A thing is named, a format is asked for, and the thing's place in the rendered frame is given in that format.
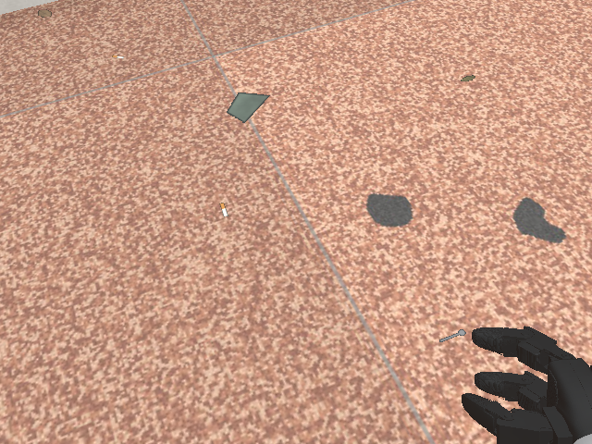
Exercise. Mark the right robot hand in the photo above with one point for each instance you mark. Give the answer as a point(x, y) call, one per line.
point(555, 412)

